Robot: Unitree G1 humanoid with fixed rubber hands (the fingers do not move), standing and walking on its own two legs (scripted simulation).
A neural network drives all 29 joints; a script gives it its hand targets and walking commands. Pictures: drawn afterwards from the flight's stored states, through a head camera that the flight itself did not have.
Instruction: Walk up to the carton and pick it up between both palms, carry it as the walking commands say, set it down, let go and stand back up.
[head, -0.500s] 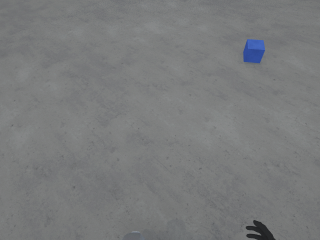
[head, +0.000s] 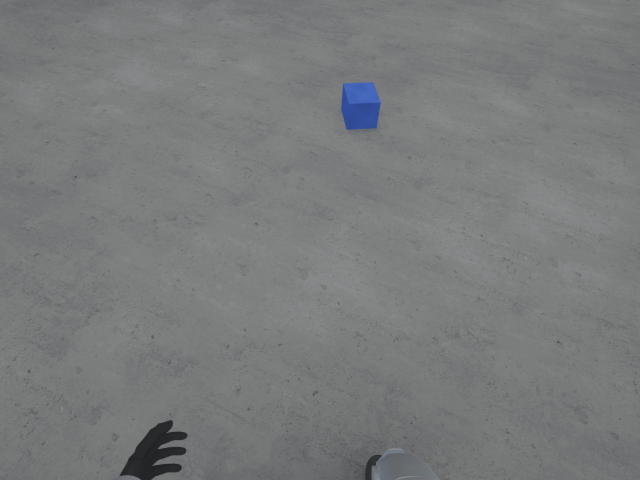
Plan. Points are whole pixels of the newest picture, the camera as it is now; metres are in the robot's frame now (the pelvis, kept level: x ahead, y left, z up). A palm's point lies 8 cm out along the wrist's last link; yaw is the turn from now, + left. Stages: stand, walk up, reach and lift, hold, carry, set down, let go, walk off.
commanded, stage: walk up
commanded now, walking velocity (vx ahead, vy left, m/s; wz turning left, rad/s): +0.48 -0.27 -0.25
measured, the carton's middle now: (359, 105) +1.86 -0.41 -0.69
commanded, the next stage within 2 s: none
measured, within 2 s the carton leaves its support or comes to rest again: neither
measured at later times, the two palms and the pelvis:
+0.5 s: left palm (189, 460) +0.20 +0.18 -0.15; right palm (465, 275) +0.44 -0.29 -0.11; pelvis +0.27 -0.05 -0.01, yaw -5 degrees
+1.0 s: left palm (270, 197) +0.68 +0.06 -0.13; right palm (515, 289) +0.42 -0.39 -0.15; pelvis +0.53 -0.16 -0.01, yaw -4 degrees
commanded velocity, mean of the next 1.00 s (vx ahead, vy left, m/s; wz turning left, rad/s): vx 0.50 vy -0.19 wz -0.10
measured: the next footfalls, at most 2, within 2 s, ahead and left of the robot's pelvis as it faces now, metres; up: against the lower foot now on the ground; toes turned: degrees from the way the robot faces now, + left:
right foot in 0.04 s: +0.16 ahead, -0.16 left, +0.00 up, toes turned -7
left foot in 0.48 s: +0.40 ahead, +0.04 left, +0.00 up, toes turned +5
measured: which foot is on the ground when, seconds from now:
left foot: down 0.00-0.04, up 0.06-0.46, down 0.48-0.92, up 0.94-1.00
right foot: up 0.00-0.02, down 0.04-0.48, up 0.50-0.90, down 0.92-1.00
